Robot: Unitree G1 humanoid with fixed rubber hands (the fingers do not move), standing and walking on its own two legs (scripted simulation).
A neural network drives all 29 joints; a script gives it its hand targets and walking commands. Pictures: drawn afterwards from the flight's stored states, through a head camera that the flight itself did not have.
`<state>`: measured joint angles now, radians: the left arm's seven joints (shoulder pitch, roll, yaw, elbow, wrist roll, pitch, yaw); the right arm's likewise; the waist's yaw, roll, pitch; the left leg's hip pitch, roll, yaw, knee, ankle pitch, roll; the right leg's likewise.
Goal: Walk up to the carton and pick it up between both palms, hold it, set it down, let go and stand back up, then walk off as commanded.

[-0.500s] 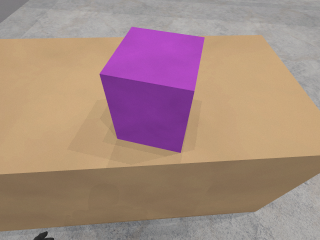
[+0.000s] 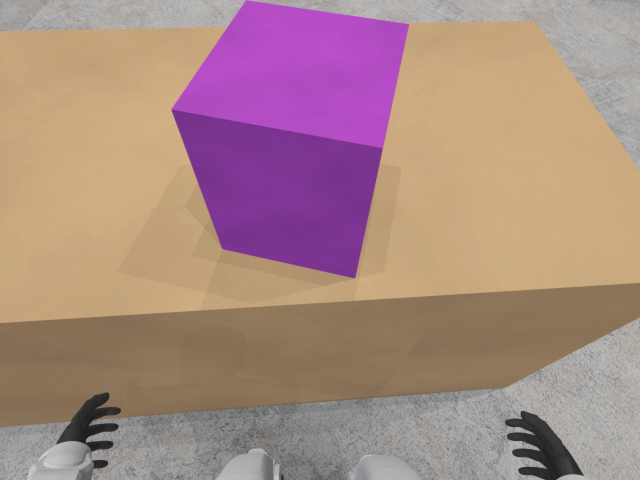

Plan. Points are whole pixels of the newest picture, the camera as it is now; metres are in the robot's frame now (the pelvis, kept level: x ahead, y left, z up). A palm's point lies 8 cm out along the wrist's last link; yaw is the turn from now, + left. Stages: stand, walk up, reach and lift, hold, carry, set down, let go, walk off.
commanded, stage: reach and lift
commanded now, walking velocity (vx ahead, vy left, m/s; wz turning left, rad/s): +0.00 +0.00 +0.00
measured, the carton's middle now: (304, 149) +0.50 +0.00 +0.09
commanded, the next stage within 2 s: none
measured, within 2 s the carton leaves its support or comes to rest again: neither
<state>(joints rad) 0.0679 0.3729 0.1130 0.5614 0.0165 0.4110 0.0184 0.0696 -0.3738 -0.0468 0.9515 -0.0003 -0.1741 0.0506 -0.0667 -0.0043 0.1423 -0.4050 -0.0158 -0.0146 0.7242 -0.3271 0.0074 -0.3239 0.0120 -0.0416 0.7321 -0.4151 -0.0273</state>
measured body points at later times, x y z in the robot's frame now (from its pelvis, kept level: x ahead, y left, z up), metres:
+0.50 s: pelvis -0.03 +0.03 +0.01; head -0.06 +0.06 +0.46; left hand +0.19 +0.31 -0.03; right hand +0.13 -0.24 -0.02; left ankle +0.03 +0.12 -0.71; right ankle -0.02 -0.10 -0.71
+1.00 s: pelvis -0.06 +0.02 +0.01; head -0.11 +0.05 +0.46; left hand +0.20 +0.27 +0.03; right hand +0.14 -0.23 +0.06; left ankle +0.03 +0.12 -0.71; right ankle -0.02 -0.10 -0.71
